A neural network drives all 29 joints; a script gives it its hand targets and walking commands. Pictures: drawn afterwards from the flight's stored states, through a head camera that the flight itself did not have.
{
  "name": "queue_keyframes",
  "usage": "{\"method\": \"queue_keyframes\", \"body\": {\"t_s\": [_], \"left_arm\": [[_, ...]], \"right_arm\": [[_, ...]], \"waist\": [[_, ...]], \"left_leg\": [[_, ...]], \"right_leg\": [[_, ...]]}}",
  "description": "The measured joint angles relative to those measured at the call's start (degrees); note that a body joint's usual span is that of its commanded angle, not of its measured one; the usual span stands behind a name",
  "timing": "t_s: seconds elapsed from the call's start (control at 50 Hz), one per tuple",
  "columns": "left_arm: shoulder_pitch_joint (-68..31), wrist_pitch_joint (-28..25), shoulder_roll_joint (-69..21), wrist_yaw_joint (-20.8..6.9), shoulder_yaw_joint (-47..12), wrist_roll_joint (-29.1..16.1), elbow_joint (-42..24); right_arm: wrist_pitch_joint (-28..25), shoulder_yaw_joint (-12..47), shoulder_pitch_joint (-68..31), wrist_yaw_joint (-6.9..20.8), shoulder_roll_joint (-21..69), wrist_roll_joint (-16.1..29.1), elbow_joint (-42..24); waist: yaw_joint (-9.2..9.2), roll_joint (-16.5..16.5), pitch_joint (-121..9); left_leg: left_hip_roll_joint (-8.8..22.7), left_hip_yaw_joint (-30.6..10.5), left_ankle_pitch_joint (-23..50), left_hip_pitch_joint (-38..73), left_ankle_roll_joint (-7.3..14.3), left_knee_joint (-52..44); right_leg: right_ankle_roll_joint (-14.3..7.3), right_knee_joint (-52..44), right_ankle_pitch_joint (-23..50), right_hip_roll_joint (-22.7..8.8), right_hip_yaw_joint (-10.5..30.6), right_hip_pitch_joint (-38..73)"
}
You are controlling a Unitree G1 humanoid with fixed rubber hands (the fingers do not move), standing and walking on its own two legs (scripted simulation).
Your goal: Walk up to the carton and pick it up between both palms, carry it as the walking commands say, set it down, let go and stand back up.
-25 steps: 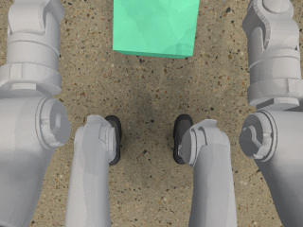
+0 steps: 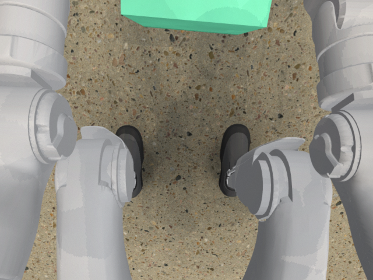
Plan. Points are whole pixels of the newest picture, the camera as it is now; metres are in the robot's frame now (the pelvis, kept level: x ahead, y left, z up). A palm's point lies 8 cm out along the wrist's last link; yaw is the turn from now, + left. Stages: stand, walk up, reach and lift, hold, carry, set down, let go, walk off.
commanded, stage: reach and lift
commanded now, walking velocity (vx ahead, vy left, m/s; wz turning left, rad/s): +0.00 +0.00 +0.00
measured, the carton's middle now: out of the picture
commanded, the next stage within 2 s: none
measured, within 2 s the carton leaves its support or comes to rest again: leaves its support in 1.78 s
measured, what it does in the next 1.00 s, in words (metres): stands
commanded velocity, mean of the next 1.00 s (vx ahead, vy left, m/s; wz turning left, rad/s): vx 0.00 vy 0.00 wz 0.00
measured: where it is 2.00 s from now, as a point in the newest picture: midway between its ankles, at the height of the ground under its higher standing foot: (181, 172)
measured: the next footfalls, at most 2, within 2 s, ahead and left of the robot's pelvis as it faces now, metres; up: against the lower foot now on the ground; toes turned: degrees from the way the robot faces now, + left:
none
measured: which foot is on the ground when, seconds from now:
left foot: down 0.00-1.00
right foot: down 0.00-1.00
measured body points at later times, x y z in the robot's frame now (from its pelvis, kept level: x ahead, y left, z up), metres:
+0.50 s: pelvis +0.01 +0.00 -0.03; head +0.41 +0.00 +0.16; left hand +0.60 +0.17 -0.23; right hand +0.58 -0.18 -0.24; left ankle +0.11 +0.15 -0.36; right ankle +0.12 -0.13 -0.37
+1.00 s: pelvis +0.01 +0.00 -0.03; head +0.41 +0.00 +0.16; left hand +0.60 +0.14 -0.23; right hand +0.59 -0.17 -0.24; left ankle +0.11 +0.15 -0.36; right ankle +0.12 -0.13 -0.37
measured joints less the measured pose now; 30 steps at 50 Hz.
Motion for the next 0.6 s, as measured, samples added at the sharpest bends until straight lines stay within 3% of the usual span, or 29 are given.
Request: {"method": "queue_keyframes", "body": {"t_s": [0.12,0.6], "left_arm": [[-0.7,-1.6,0.0,-1.4,0.0,0.0,3.7],[-0.7,-2.8,-0.9,-1.3,-1.2,-0.3,3.8]], "right_arm": [[-1.6,0.4,-0.4,1.0,-0.1,0.0,2.4],[-2.7,2.4,-1.0,1.5,-1.1,1.8,2.9]], "waist": [[0.0,0.7,0.0],[0.0,0.5,0.0]], "left_leg": [[-0.2,-0.3,-0.2,-2.9,-0.1,2.3],[-0.4,-0.7,-1.6,-4.8,-0.6,5.9]], "right_leg": [[0.0,2.3,-0.1,0.0,0.0,-2.9],[0.5,5.5,-1.5,0.0,0.1,-4.6]]}}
